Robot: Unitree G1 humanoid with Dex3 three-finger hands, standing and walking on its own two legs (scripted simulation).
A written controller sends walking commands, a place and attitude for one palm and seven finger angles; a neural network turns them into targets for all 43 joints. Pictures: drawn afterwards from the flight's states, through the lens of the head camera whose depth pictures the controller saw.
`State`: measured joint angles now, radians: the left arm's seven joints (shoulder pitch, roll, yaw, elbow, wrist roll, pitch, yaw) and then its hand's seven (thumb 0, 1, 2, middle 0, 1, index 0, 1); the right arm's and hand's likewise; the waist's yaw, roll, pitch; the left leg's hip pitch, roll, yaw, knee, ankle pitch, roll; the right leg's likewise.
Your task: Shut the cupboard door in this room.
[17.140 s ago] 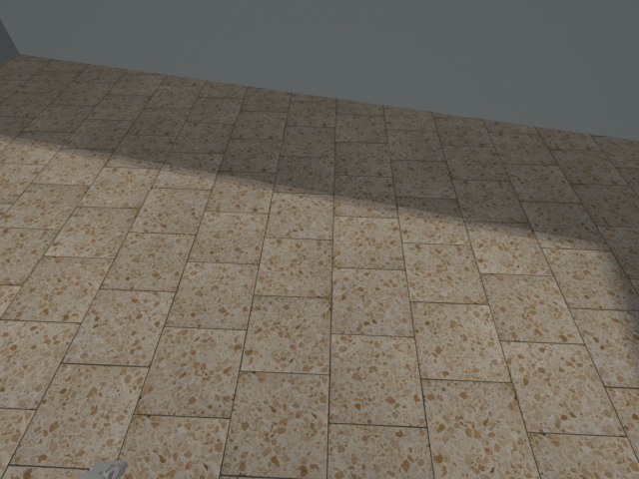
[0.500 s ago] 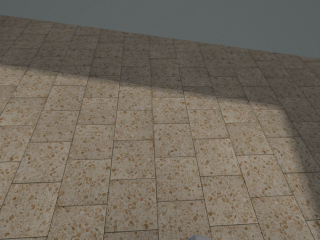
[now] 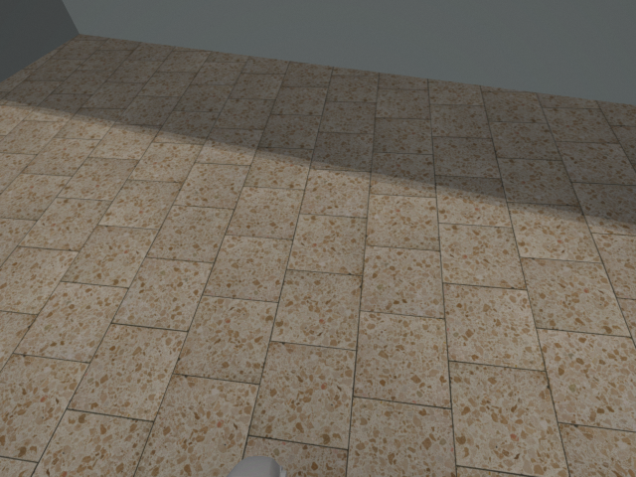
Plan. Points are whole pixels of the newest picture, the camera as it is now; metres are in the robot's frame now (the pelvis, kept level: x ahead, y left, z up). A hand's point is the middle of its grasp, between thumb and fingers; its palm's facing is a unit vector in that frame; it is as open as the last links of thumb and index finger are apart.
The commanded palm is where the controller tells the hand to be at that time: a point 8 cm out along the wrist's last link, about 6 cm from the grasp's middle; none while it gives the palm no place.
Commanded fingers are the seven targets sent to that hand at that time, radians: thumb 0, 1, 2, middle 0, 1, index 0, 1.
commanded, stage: turn or walk to find it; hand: left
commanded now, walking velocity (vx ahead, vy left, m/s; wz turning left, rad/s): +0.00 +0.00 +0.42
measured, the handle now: out of the picture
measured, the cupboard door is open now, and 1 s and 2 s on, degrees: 79 79 79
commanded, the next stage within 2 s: stand and wait in 0.14 s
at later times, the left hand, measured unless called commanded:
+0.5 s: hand out of the picture -0.03 +0.23 -0.18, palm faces +0.09 -0.97 -0.23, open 7.3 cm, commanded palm none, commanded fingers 0.00 0.90 0.90 -0.20 -0.30 -0.20 -0.30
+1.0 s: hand out of the picture +0.08 +0.26 -0.18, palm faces -0.18 -0.95 -0.24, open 7.3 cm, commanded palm none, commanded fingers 0.00 0.90 0.90 -0.20 -0.30 -0.20 -0.30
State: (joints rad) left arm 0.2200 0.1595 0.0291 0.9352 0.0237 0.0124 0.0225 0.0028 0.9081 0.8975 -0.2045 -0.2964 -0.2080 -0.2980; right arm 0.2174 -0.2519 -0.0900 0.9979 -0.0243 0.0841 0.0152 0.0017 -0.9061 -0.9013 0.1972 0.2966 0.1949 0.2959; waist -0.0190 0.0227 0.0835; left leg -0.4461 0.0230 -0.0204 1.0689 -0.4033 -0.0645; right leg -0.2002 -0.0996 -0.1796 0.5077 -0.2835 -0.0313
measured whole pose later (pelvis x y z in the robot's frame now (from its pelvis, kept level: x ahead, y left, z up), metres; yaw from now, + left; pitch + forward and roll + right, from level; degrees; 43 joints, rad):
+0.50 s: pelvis -0.02 +0.03 -0.01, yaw +0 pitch -3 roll +1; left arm 0.29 0.19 0.04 1.05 0.02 0.06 0.00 0.00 0.91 0.90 -0.20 -0.30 -0.20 -0.30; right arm 0.09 -0.14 -0.03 1.01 -0.02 0.02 -0.01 0.00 -0.90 -0.90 0.20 0.30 0.20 0.30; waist 0.05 0.00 0.07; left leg -0.16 0.06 0.15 0.52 -0.31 -0.01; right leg -0.29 -0.07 -0.07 0.73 -0.41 0.05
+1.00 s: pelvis -0.04 +0.06 -0.01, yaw -14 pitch +0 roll +0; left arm 0.17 0.27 0.09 0.96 0.02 0.08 0.00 0.00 0.91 0.90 -0.20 -0.30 -0.21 -0.30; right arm 0.17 -0.22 -0.05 0.95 -0.02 0.01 -0.03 0.00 -0.91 -0.90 0.20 0.30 0.20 0.30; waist 0.01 -0.05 0.08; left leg -0.25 0.04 0.07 0.56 -0.31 0.01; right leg -0.43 0.04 0.07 0.79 -0.41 0.02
